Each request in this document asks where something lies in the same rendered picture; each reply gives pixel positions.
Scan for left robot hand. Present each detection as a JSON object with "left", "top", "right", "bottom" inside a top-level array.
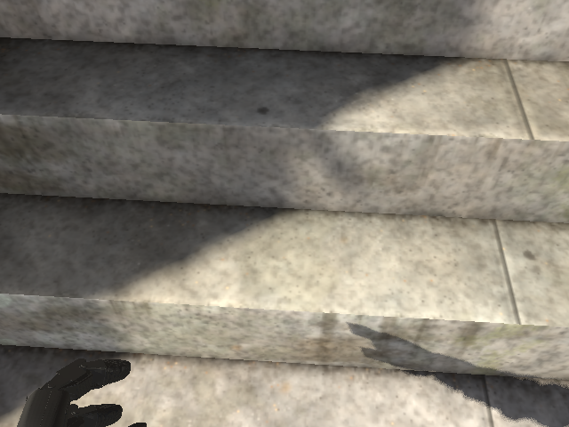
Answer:
[{"left": 17, "top": 359, "right": 147, "bottom": 427}]

